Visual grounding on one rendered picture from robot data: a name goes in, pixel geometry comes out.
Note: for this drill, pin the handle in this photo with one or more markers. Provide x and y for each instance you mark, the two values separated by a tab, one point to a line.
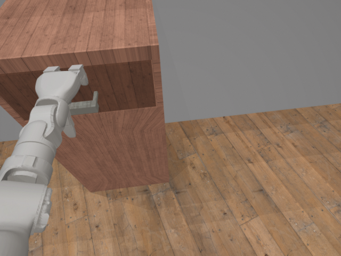
85	107

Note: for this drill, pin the cabinet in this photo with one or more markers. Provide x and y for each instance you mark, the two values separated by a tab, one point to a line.
112	149

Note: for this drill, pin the drawer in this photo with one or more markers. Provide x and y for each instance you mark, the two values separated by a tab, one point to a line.
120	86

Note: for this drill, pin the left robot forearm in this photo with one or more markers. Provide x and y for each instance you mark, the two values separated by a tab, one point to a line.
34	152

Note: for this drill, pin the robot left hand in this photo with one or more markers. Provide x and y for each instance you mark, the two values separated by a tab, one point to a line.
64	85

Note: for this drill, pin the left robot upper arm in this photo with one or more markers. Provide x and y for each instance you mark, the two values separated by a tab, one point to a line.
24	210

